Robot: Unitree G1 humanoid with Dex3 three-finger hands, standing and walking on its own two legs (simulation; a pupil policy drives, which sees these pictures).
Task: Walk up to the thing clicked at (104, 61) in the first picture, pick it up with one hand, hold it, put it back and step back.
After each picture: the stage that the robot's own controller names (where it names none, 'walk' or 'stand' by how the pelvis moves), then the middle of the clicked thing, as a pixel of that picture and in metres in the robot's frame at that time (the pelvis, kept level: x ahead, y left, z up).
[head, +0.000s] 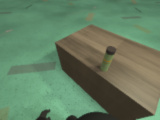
stand; (107, 59) +0.55 -0.11 -0.01
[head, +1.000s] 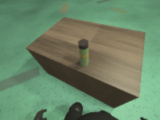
rise first; (83, 54) +0.50 +0.11 +0.01
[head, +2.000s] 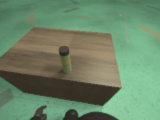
stand; (65, 61) +0.44 +0.22 +0.02
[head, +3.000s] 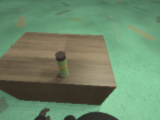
stand; (62, 65) +0.42 +0.24 -0.01
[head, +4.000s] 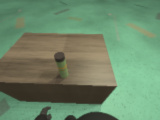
stand; (62, 66) +0.42 +0.24 -0.01
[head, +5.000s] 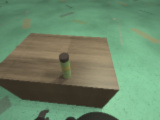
stand; (65, 66) +0.43 +0.22 -0.01
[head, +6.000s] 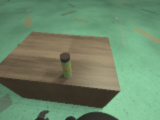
stand; (66, 66) +0.42 +0.21 -0.01
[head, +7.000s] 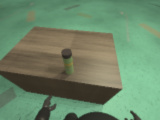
rise first; (68, 63) +0.44 +0.20 -0.01
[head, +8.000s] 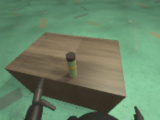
go down; (72, 66) +0.43 +0.20 -0.01
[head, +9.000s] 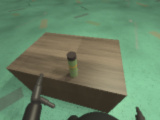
go down; (72, 65) +0.44 +0.19 -0.01
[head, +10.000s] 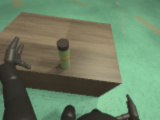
go down; (64, 55) +0.45 +0.18 +0.03
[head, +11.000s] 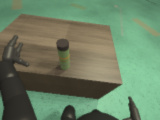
go down; (64, 56) +0.45 +0.18 +0.05
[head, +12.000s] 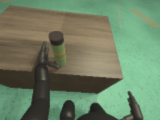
close in; (59, 51) +0.45 +0.19 +0.08
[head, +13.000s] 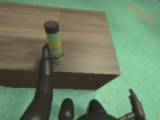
lift; (54, 44) +0.49 +0.20 +0.09
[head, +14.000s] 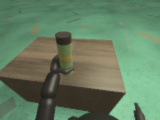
lift; (65, 56) +0.33 +0.16 +0.23
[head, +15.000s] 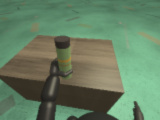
hold; (64, 60) +0.32 +0.17 +0.20
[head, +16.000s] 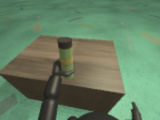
hold; (66, 60) +0.33 +0.16 +0.19
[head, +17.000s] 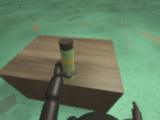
crouch; (68, 61) +0.33 +0.15 +0.18
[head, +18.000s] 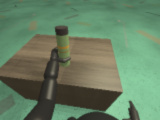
crouch; (63, 48) +0.42 +0.19 +0.20
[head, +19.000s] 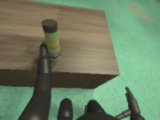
lower; (52, 43) +0.49 +0.21 +0.08
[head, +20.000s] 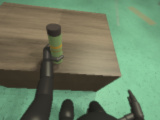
lower; (56, 46) +0.48 +0.20 +0.09
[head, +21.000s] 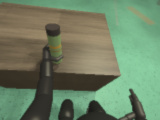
lower; (55, 46) +0.48 +0.20 +0.09
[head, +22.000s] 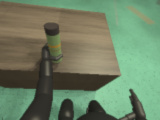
lower; (54, 45) +0.48 +0.20 +0.09
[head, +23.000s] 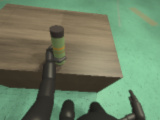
loosen; (58, 47) +0.47 +0.19 +0.09
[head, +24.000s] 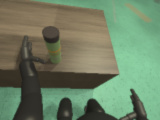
rise; (54, 48) +0.45 +0.19 +0.09
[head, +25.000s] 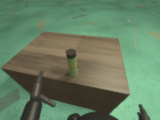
sink last; (72, 64) +0.43 +0.19 +0.04
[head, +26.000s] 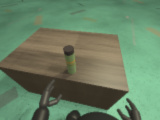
stand; (70, 61) +0.44 +0.19 +0.05
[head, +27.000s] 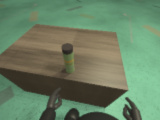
stand; (68, 60) +0.43 +0.19 +0.06
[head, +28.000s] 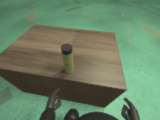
stand; (68, 60) +0.43 +0.19 +0.06
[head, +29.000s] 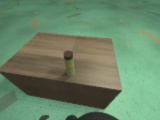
stand; (69, 64) +0.45 +0.20 -0.01
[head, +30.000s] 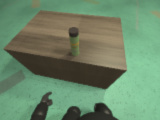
walk; (74, 43) +0.58 +0.17 +0.02
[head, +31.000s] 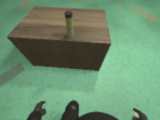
walk; (69, 25) +0.84 +0.29 +0.02
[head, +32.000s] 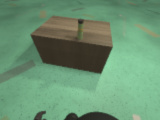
stand; (80, 29) +1.03 +0.22 +0.00
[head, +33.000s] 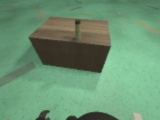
stand; (77, 30) +1.02 +0.23 -0.02
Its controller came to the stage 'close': yes
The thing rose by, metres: 0.21
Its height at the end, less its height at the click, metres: +0.00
